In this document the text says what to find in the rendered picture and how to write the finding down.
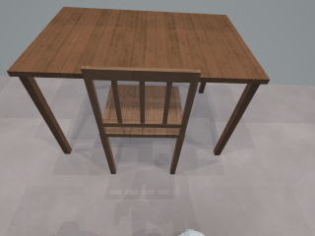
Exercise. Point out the chair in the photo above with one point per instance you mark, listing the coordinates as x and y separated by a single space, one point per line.
140 111

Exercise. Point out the table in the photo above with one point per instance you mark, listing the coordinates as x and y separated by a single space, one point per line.
97 37

